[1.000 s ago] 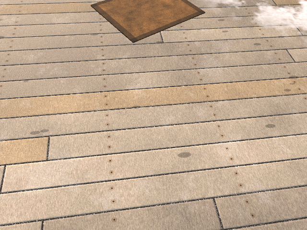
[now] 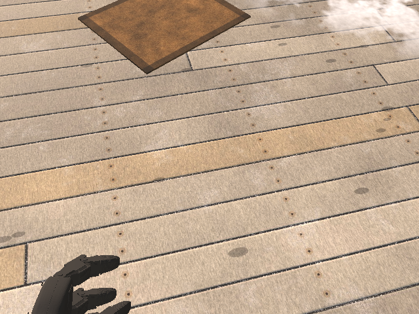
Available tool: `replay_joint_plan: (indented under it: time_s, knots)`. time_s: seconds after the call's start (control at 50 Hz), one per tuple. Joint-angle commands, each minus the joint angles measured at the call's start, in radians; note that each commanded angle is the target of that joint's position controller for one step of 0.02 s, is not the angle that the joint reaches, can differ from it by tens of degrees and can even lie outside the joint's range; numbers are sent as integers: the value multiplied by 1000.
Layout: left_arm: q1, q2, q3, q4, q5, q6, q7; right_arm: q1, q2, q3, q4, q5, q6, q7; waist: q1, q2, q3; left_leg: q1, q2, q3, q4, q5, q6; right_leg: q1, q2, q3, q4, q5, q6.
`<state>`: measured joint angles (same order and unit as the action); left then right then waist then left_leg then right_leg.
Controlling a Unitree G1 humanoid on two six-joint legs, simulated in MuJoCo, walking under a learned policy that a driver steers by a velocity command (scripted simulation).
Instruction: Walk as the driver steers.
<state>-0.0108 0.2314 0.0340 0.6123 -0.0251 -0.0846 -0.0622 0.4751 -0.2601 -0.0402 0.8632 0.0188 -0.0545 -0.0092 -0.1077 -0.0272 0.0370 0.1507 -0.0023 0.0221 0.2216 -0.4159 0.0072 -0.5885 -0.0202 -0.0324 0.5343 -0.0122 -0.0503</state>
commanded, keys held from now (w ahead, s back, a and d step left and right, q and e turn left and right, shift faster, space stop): w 1.00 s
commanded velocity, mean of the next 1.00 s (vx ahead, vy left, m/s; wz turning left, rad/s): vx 0.49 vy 0.00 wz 0.00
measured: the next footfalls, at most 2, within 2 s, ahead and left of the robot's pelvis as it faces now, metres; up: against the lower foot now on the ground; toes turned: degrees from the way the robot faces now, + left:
right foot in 0.04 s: +0.21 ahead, -0.12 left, +0.00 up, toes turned -2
left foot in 0.56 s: +0.50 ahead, +0.13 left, +0.00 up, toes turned +2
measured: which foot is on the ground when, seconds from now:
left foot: down 0.00-0.06, up 0.08-0.54, down 0.56-1.00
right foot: up 0.00-0.02, down 0.04-0.58, up 0.60-1.00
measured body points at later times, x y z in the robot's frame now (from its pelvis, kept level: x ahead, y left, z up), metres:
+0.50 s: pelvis +0.29 +0.00 +0.01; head +0.32 +0.01 +0.46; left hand +0.29 +0.28 -0.12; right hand +0.51 -0.22 -0.07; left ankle +0.46 +0.14 -0.70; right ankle +0.17 -0.12 -0.72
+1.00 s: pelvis +0.56 +0.03 +0.02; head +0.59 +0.03 +0.47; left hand +0.77 +0.26 -0.08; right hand +0.57 -0.26 -0.11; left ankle +0.46 +0.13 -0.72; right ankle +0.74 -0.12 -0.69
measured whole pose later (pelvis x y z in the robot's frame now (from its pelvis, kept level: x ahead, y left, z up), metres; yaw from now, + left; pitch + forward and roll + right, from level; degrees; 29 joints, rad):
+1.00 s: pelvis +0.56 +0.03 +0.02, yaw +0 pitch +2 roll +2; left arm 0.06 0.26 0.03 0.75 -0.01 -0.07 -0.03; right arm 0.37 -0.28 -0.05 0.85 0.02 -0.07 0.00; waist -0.08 -0.05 0.01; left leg 0.01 -0.05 0.05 0.22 -0.27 0.02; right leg -0.62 -0.08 0.02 0.57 0.06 0.00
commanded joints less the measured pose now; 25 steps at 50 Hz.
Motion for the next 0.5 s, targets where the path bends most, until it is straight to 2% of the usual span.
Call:
replay_joint_plan:
  time_s: [0.02,0.04,0.06,0.08,0.1,0.12,0.14,0.16,0.2,0.22,0.28,0.32,0.34,0.38,0.44,0.5]
  knots:
    - [176,178,74,-21,3,-11,15,-31,-199,-50,-46,-2,4,-9,200,155,-126,-75,209,-44,324,1101,111,344,73,-53,-40,-23,-82]
    - [369,224,88,19,13,-5,30,-39,-177,-39,-70,-15,3,-14,277,115,-269,-307,178,-42,592,879,82,697,-58,87,22,-18,-137]
    - [446,326,105,43,32,-8,30,101,-18,8,-100,-21,-15,-2,194,-190,-450,-722,-22,-51,1009,106,11,1088,-349,608,-35,-225,-310]
    - [467,223,83,55,23,-6,31,59,-102,-7,-73,6,-41,7,240,-202,-509,-840,-44,-190,1154,-132,15,1081,-377,835,-211,-380,-327]
    - [378,183,67,56,17,-2,37,-75,-165,-28,-119,36,-53,12,229,-153,-290,-932,17,-161,1186,-71,21,926,-333,658,-237,-386,-262]
    - [305,159,58,53,14,1,40,-150,-162,-23,-141,31,-61,9,196,-47,-184,-910,71,-128,1133,27,29,751,-295,521,-257,-303,-226]
    - [252,135,48,55,21,-2,35,-193,-146,-25,-144,7,-58,4,159,20,-100,-866,104,-107,1067,86,28,593,-245,421,-292,-188,-199]
    - [224,124,45,53,34,-10,33,-155,-137,-28,-141,1,-48,4,111,-25,-90,-796,135,-119,1029,128,24,500,-223,365,-319,-119,-200]
    - [208,120,47,70,26,-26,29,-107,-101,-23,-124,-1,-25,4,75,-40,-78,-735,152,-113,976,146,8,407,-198,297,-374,-73,-215]
    - [210,128,48,84,24,-33,28,-110,-89,-20,-124,-3,-15,0,65,-29,-57,-738,160,-107,948,155,1,365,-194,263,-397,-65,-219]
    - [248,160,56,118,22,-37,39,-233,-88,-14,-167,-18,-13,-1,89,-16,4,-813,173,-92,772,293,-30,348,-177,181,-425,13,-217]
    - [268,172,56,127,19,-29,46,-296,-76,-10,-180,-19,-19,5,111,-3,3,-809,155,-74,631,428,-28,373,-147,127,-425,18,-189]
    - [281,188,59,133,16,-25,48,-334,-62,-1,-190,-15,-25,11,127,-16,16,-783,148,-64,547,470,-27,365,-149,107,-420,37,-184]
    - [331,203,61,154,6,-19,49,-416,-62,2,-210,-9,-33,23,166,-5,26,-755,119,-36,443,529,-23,399,-148,88,-412,5,-167]
    - [387,220,64,187,-1,-2,52,-491,-79,-2,-244,0,-39,41,190,-12,35,-782,102,-47,355,500,1,516,-199,113,-364,-15,-154]
    - [387,233,69,205,-2,17,59,-477,-105,-12,-257,-2,-43,52,160,-36,14,-740,76,-38,303,373,41,614,-239,136,-288,81,-126]
Velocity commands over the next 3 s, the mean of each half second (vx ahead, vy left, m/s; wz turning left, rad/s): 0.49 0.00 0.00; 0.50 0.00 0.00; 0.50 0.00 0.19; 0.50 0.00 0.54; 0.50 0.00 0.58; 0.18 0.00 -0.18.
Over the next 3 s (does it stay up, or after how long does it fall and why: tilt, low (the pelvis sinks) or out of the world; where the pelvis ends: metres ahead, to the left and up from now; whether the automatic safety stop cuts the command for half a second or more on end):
stays up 1.46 0.28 0.01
